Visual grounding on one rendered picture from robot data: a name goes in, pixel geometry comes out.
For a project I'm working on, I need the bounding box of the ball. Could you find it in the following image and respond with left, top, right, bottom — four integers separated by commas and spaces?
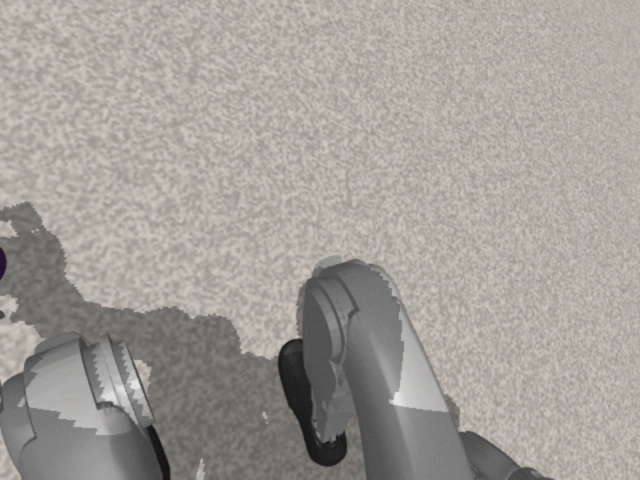
0, 247, 7, 280

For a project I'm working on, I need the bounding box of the right robot hand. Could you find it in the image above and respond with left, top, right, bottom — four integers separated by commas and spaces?
459, 431, 521, 480

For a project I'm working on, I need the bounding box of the left robot foot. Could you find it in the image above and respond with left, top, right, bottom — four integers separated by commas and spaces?
146, 425, 170, 480

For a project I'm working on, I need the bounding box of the right robot foot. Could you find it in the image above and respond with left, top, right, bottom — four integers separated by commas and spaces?
278, 339, 347, 467

